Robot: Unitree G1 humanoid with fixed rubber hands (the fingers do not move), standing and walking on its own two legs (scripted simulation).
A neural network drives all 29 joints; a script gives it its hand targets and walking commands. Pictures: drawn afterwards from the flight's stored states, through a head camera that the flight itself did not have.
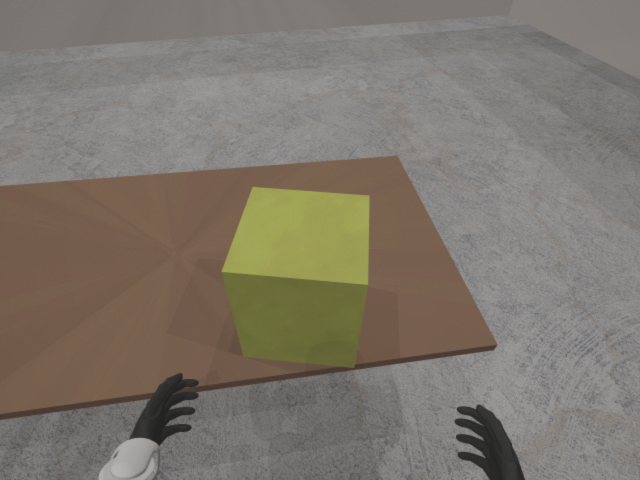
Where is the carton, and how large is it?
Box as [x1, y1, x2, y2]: [222, 187, 369, 367]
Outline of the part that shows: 252,187 222,269 222,275 243,356 353,367 367,288 369,196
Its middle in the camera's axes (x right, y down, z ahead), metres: -0.03 +0.07 +0.70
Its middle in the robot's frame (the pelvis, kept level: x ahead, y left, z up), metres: +0.48 +0.03 -0.08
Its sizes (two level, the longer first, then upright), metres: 0.210 0.200 0.250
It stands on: a table, 0.56 m high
